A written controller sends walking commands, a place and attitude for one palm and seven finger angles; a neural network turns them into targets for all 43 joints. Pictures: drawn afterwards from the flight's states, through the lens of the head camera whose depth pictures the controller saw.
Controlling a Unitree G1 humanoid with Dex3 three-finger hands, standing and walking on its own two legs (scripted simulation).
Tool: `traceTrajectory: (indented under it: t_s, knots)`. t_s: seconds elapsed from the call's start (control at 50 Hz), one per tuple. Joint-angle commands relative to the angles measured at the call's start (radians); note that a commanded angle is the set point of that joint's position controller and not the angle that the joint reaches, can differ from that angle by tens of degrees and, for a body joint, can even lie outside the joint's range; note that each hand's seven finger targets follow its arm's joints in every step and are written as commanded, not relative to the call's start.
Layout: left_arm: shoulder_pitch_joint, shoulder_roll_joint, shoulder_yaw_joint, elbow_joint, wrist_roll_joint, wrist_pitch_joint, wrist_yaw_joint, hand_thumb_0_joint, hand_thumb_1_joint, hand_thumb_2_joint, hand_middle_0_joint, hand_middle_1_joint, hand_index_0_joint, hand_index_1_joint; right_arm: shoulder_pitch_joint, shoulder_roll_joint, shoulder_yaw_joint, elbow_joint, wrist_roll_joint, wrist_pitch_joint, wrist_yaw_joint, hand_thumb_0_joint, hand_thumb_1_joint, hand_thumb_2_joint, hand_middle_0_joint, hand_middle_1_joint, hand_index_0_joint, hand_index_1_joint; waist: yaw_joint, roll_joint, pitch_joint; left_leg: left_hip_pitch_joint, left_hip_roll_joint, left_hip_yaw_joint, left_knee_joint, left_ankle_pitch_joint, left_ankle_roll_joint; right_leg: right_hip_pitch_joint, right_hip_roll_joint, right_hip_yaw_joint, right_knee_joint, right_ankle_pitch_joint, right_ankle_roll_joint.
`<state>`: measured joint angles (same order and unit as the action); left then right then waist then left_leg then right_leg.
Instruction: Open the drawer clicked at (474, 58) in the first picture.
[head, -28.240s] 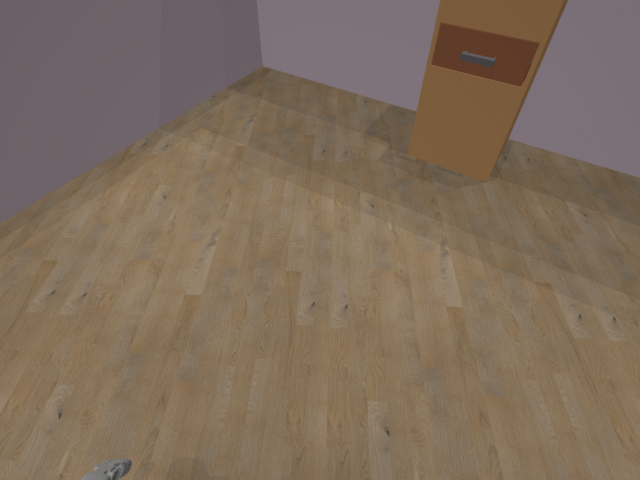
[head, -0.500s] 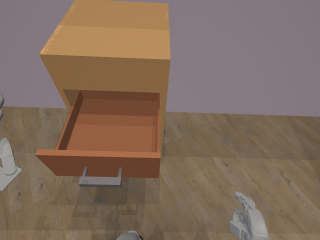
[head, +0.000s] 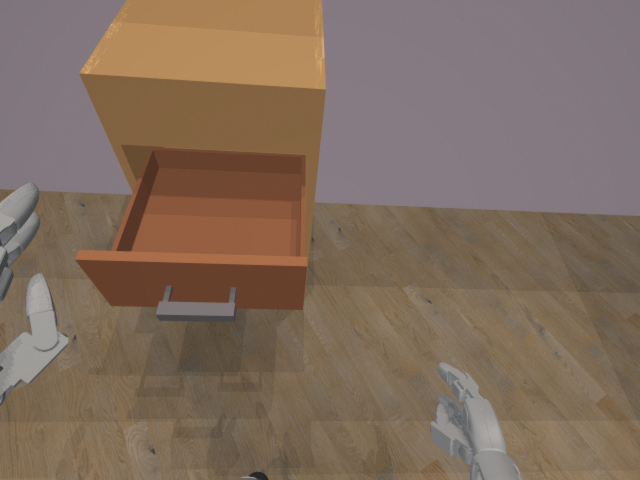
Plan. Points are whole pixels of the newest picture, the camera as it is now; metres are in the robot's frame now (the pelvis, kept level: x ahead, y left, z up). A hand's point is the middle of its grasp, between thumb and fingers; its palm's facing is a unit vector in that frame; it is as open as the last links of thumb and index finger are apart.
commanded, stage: stop stepping back and stand still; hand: left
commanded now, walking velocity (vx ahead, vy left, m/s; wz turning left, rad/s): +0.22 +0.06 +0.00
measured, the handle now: (199, 301) +0.42 +0.24 -0.19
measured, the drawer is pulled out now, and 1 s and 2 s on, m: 0.29 0.29 0.29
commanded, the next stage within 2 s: let the arm hang, fingers relaxed in 1.16 s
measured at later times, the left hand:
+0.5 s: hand out of the picture +0.09 +0.18 +0.15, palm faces +0.39 -0.80 -0.46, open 7.4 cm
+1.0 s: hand out of the picture +0.09 +0.20 +0.15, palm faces +0.39 -0.82 -0.43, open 7.4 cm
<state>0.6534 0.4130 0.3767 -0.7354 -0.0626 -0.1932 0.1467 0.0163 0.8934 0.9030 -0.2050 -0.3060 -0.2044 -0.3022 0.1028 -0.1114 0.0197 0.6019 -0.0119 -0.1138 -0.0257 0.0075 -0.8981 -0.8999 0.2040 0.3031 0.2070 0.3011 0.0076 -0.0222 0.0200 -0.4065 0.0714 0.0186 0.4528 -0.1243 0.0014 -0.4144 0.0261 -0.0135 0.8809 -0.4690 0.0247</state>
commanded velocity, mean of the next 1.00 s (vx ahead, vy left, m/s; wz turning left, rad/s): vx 0.14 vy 0.07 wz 0.00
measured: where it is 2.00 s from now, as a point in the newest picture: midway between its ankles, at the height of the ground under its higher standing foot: outside the picture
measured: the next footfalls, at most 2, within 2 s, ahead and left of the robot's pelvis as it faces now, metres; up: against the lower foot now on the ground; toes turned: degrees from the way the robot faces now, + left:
right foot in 0.12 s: -0.07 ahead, -0.14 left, +0.00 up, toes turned +0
left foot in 0.50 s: -0.08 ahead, +0.07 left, +0.00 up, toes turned +6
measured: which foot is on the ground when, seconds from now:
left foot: down 0.00-0.14, up 0.16-0.48, down 0.50-1.00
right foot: up 0.00-0.10, down 0.12-1.00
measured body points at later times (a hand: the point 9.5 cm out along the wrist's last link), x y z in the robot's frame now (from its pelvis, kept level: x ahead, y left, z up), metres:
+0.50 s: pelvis -0.09 -0.06 +0.00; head -0.07 -0.07 +0.45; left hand +0.07 +0.22 +0.18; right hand +0.05 -0.33 -0.10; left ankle -0.13 +0.07 -0.74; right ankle -0.11 -0.14 -0.74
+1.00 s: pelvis -0.10 -0.04 -0.01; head -0.06 -0.02 +0.44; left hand +0.07 +0.24 +0.17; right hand +0.07 -0.25 -0.10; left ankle -0.12 +0.06 -0.74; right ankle -0.11 -0.14 -0.74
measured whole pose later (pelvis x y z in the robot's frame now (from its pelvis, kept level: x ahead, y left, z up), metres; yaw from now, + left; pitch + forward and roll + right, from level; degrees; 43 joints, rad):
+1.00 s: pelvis -0.10 -0.04 -0.01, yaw +3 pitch +1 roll +0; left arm 0.62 0.38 0.33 -0.62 -0.03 -0.15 0.17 0.02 0.89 0.90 -0.20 -0.31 -0.20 -0.30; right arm 0.22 -0.15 0.04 0.61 0.01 -0.10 -0.04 0.01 -0.90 -0.90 0.20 0.30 0.21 0.30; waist -0.02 -0.04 0.05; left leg -0.22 0.00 0.05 0.51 -0.30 0.02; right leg -0.22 0.00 -0.07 0.52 -0.31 -0.03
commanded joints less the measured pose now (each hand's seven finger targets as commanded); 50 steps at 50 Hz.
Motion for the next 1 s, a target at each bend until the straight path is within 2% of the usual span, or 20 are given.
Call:
traceTrajectory:
  t_s: [0.0, 0.04, 0.08, 0.1, 0.12, 0.14, 0.24, 0.34, 0.4, 0.46, 0.52, 0.56, 0.62, 0.68, 0.72, 0.76, 0.8, 0.84, 0.9, 0.98]
  knots:
    - [0.034, 0.107, 0.115, -0.12, -0.017, -0.04, 0.006, 0.0, 0.9, 0.9, -0.2, -0.3, -0.2, -0.3, -0.026, -0.204, -0.071, -0.118, 0.005, -0.035, -0.014, 0.0, -0.9, -0.9, 0.2, 0.3, 0.2, 0.3, -0.03, 0.272, -0.19, 0.164, 0.19, -0.167, -0.117, 0.15, 0.121, 0.052, 0.003, -0.012, -0.123, -0.021, 0.004]
    - [0.086, 0.145, 0.159, -0.135, -0.018, -0.034, 0.012, 0.0, 0.9, 0.9, -0.2, -0.3, -0.2, -0.3, -0.026, -0.214, -0.067, -0.145, 0.012, -0.024, -0.014, 0.0, -0.9, -0.9, 0.2, 0.3, 0.2, 0.3, -0.023, 0.274, -0.185, 0.081, 0.127, -0.119, -0.117, -0.172, 0.091, 0.165, 0.004, -0.047, -0.33, 0.035, -0.006]
    - [0.117, 0.181, 0.182, -0.171, -0.016, -0.043, 0.007, 0.0, 0.9, 0.9, -0.2, -0.3, -0.2, -0.3, -0.034, -0.199, -0.061, -0.17, 0.026, -0.005, -0.012, 0.0, -0.9, -0.9, 0.2, 0.3, 0.2, 0.3, -0.013, 0.148, -0.18, 0.008, 0.002, -0.029, 0.002, -0.371, 0.024, 0.287, -0.03, -0.069, -0.57, 0.202, -0.024]
    - [0.121, 0.201, 0.198, -0.173, -0.016, -0.052, 0.004, 0.0, 0.9, 0.9, -0.2, -0.3, -0.2, -0.3, -0.023, -0.187, -0.065, -0.173, 0.03, 0.006, -0.009, 0.0, -0.9, -0.9, 0.2, 0.3, 0.2, 0.3, -0.018, -0.016, -0.178, 0.023, -0.061, 0.038, 0.206, -0.357, -0.005, 0.237, -0.145, 0.033, -0.641, 0.237, -0.066]
    - [0.095, 0.238, 0.222, -0.176, -0.018, -0.06, 0.014, 0.0, 0.9, 0.9, -0.2, -0.3, -0.2, -0.3, -0.021, -0.179, -0.063, -0.178, 0.039, 0.014, -0.011, 0.0, -0.9, -0.9, 0.2, 0.3, 0.2, 0.3, -0.015, -0.183, -0.148, -0.037, -0.1, 0.023, 0.488, -0.325, -0.02, 0.136, -0.336, 0.258, -0.723, 0.197, -0.138]
    - [0.039, 0.238, 0.224, -0.173, -0.022, -0.057, 0.021, 0.0, 0.9, 0.9, -0.2, -0.3, -0.2, -0.3, 0.003, -0.197, -0.071, -0.166, 0.045, 0.007, -0.015, 0.0, -0.9, -0.9, 0.2, 0.3, 0.2, 0.3, -0.019, -0.202, -0.14, -0.106, -0.127, -0.03, 0.7, -0.337, -0.023, 0.098, -0.411, 0.336, -0.705, 0.301, -0.186]
    - [0.067, 0.136, 0.15, 0.043, 0.015, -0.068, 0.018, 0.0, 0.9, 0.9, -0.2, -0.3, -0.2, -0.3, -0.02, -0.191, -0.072, -0.138, 0.037, 0.026, -0.038, 0.0, -0.9, -0.9, 0.2, 0.3, 0.2, 0.3, -0.051, -0.041, -0.045, -0.192, -0.046, -0.021, 0.584, -0.234, -0.008, 0.257, -0.311, 0.114, -0.58, 0.567, -0.144]
    - [-0.015, 0.102, 0.074, 0.117, 0.039, -0.095, 0.034, 0.0, 0.9, 0.9, -0.2, -0.3, -0.2, -0.3, -0.003, -0.214, -0.089, -0.128, 0.037, -0.023, -0.044, 0.0, -0.9, -0.9, 0.2, 0.3, 0.2, 0.3, -0.018, -0.192, -0.023, -0.028, -0.071, 0.057, 0.208, -0.251, 0.033, 0.296, -0.314, 0.162, -0.62, 0.449, -0.114]
    - [-0.032, 0.123, 0.088, 0.006, 0.04, -0.102, 0.045, 0.0, 0.9, 0.9, -0.2, -0.3, -0.2, -0.3, 0.003, -0.212, -0.093, -0.136, 0.029, -0.035, -0.035, 0.0, -0.9, -0.9, 0.2, 0.3, 0.2, 0.3, -0.011, -0.17, -0.068, 0.06, -0.079, 0.073, 0.024, -0.204, 0.05, 0.377, -0.314, 0.175, -0.584, 0.541, -0.089]
    - [0.001, 0.153, 0.107, -0.112, 0.033, -0.115, 0.045, 0.0, 0.9, 0.9, -0.2, -0.3, -0.2, -0.3, 0.026, -0.215, -0.093, -0.151, 0.028, -0.04, -0.032, 0.0, -0.9, -0.9, 0.2, 0.3, 0.2, 0.3, -0.027, 0.02, -0.125, 0.216, -0.026, 0.024, -0.145, -0.001, 0.073, 0.383, -0.217, 0.083, -0.414, 0.602, -0.045]
    - [0.056, 0.158, 0.122, -0.149, 0.027, -0.114, 0.032, 0.0, 0.9, 0.9, -0.2, -0.3, -0.2, -0.3, 0.037, -0.24, -0.102, -0.169, 0.037, -0.041, -0.017, 0.0, -0.9, -0.9, 0.2, 0.3, 0.2, 0.3, -0.014, 0.163, -0.156, 0.347, 0.118, -0.113, -0.056, 0.26, 0.111, 0.166, -0.099, -0.009, -0.278, 0.298, -0.007]
    - [0.071, 0.164, 0.15, -0.141, 0.027, -0.097, 0.041, 0.0, 0.9, 0.9, -0.2, -0.3, -0.2, -0.3, 0.03, -0.202, -0.082, -0.159, 0.035, -0.031, -0.027, 0.0, -0.9, -0.9, 0.2, 0.3, 0.2, 0.3, -0.03, 0.234, -0.114, 0.233, 0.109, -0.1, -0.048, 0.128, 0.106, 0.189, -0.074, -0.056, -0.339, 0.158, -0.033]
    - [0.038, 0.133, 0.146, -0.036, 0.016, -0.085, 0.039, 0.0, 0.9, 0.9, -0.2, -0.3, -0.2, -0.3, 0.024, -0.212, -0.079, -0.149, 0.048, -0.031, -0.033, 0.0, -0.9, -0.9, 0.2, 0.3, 0.2, 0.3, -0.034, 0.053, -0.024, 0.024, 0.043, -0.054, -0.011, -0.179, 0.076, 0.283, -0.091, 0.045, -0.46, 0.23, -0.052]
    - [0.002, 0.108, 0.112, 0.046, 0.009, -0.067, 0.032, 0.0, 0.9, 0.9, -0.2, -0.3, -0.2, -0.3, 0.045, -0.201, -0.081, -0.147, 0.048, -0.008, -0.028, 0.0, -0.9, -0.9, 0.2, 0.3, 0.2, 0.3, -0.05, -0.181, 0.002, -0.014, -0.062, 0.04, 0.203, -0.303, 0.032, 0.237, -0.263, 0.307, -0.645, 0.066, -0.14]
    - [-0.036, 0.096, 0.086, 0.059, 0.013, -0.054, 0.03, 0.0, 0.9, 0.9, -0.2, -0.3, -0.2, -0.3, 0.028, -0.197, -0.071, -0.145, 0.045, -0.001, -0.023, 0.0, -0.9, -0.9, 0.2, 0.3, 0.2, 0.3, -0.05, -0.164, 0.014, 0.04, -0.048, 0.03, 0.157, -0.269, 0.034, 0.198, -0.277, 0.269, -0.649, 0.073, -0.151]
    - [-0.076, 0.081, 0.048, 0.017, 0.019, -0.046, 0.031, 0.0, 0.9, 0.9, -0.2, -0.3, -0.2, -0.3, 0.019, -0.198, -0.057, -0.147, 0.039, -0.001, -0.029, 0.0, -0.9, -0.9, 0.2, 0.3, 0.2, 0.3, -0.054, -0.056, 0.006, 0.165, -0.028, 0.002, -0.016, -0.178, 0.046, 0.158, -0.196, 0.13, -0.541, 0.147, -0.108]
    - [-0.095, 0.081, 0.039, -0.049, 0.02, -0.048, 0.033, 0.0, 0.9, 0.9, -0.2, -0.3, -0.2, -0.3, 0.007, -0.221, -0.058, -0.16, 0.032, -0.004, -0.038, 0.0, -0.9, -0.9, 0.2, 0.3, 0.2, 0.3, -0.039, 0.132, -0.014, 0.217, 0.105, -0.198, -0.131, -0.057, 0.089, 0.123, -0.066, 0.008, -0.354, 0.2, -0.04]
    - [-0.141, 0.135, 0.065, -0.128, 0.037, -0.047, 0.037, 0.0, 0.9, 0.9, -0.2, -0.3, -0.2, -0.3, 0.001, -0.198, -0.045, -0.158, 0.019, -0.017, -0.04, 0.0, -0.9, -0.9, 0.2, 0.3, 0.2, 0.3, -0.03, 0.236, -0.019, 0.213, 0.17, -0.243, -0.173, -0.012, 0.115, 0.092, -0.047, -0.027, -0.264, 0.12, -0.02]
    - [-0.091, 0.134, 0.069, -0.181, 0.041, -0.046, 0.043, 0.0, 0.9, 0.9, -0.2, -0.3, -0.2, -0.3, 0.014, -0.19, -0.038, -0.154, 0.016, -0.049, -0.033, 0.0, -0.9, -0.9, 0.2, 0.3, 0.2, 0.3, -0.018, 0.213, -0.047, 0.23, 0.131, -0.157, -0.107, 0.219, 0.094, 0.157, -0.044, -0.038, -0.346, 0.152, -0.025]
    - [0.029, 0.15, 0.121, -0.165, 0.019, -0.057, 0.044, 0.0, 0.9, 0.9, -0.2, -0.3, -0.2, -0.3, 0.018, -0.192, -0.046, -0.152, 0.028, -0.044, -0.019, 0.0, -0.9, -0.9, 0.2, 0.3, 0.2, 0.3, -0.022, 0.115, -0.155, 0.194, 0.04, -0.062, 0.012, 0.322, 0.03, 0.375, -0.075, 0.008, -0.43, 0.601, -0.047]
